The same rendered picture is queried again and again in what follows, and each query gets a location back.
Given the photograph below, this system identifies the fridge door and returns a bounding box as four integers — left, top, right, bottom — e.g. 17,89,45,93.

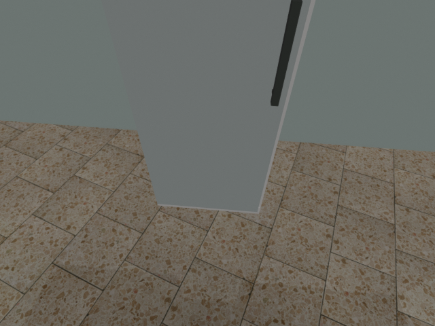
101,0,311,212

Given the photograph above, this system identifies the handle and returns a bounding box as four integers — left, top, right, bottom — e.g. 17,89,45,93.
271,0,302,106

